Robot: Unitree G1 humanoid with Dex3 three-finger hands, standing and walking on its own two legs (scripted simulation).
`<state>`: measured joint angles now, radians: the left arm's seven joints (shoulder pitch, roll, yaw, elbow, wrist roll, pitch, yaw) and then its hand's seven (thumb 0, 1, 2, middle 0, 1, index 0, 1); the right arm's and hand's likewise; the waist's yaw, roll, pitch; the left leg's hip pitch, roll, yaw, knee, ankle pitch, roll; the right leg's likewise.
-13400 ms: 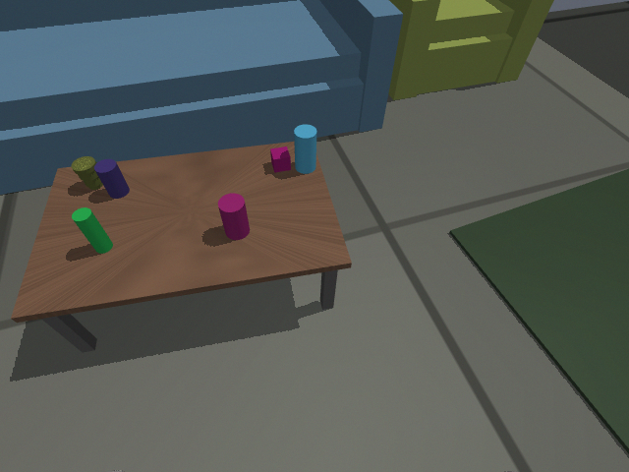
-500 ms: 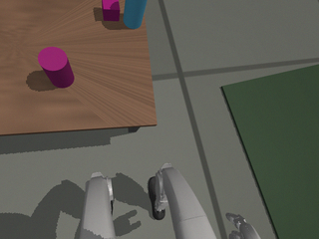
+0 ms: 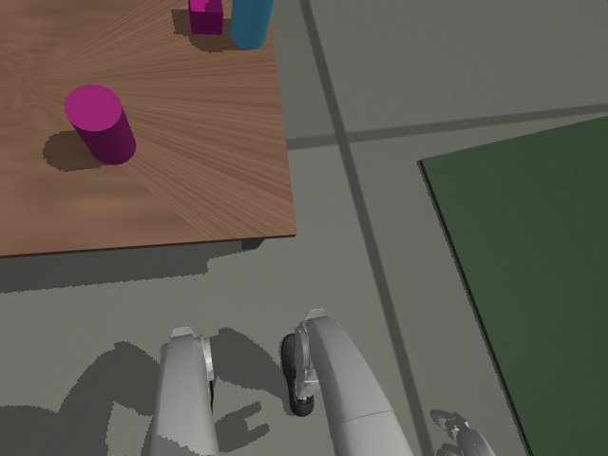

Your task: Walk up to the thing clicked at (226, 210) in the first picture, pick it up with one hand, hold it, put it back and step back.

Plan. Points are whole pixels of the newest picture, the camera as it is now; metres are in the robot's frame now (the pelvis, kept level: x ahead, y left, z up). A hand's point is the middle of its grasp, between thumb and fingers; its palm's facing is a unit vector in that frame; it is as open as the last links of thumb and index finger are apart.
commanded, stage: go down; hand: left
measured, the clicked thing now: (104, 128) +0.59 +0.22 -0.23
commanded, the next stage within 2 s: none
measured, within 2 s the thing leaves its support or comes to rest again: neither
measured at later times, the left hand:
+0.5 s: hand out of the picture +0.48 +0.42 +0.06, palm faces +0.34 -0.94 -0.04, open 17.6 cm
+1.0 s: hand out of the picture +0.48 +0.42 +0.06, palm faces +0.35 -0.94 -0.04, open 17.6 cm
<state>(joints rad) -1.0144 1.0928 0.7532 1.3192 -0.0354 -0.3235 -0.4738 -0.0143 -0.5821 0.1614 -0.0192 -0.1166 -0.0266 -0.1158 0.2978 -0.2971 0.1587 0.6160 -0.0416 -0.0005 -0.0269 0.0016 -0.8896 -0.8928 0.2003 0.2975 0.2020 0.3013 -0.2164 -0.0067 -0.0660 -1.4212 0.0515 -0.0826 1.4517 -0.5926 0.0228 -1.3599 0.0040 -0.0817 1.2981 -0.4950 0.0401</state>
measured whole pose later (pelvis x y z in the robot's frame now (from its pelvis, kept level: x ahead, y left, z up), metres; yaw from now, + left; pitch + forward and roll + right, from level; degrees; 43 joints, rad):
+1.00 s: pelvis +0.00 +0.00 +0.00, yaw +0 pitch +31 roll -8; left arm -0.97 1.06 0.76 1.29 -0.06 -0.33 -0.48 -0.01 -0.61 0.15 -0.02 -0.13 -0.04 -0.12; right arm 0.29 -0.30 0.15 0.62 -0.04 -0.01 -0.03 0.00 -0.89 -0.89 0.20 0.30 0.20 0.30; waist -0.20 0.00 -0.07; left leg -1.42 0.05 -0.08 1.45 -0.59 0.02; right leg -1.36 0.00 -0.08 1.31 -0.50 0.04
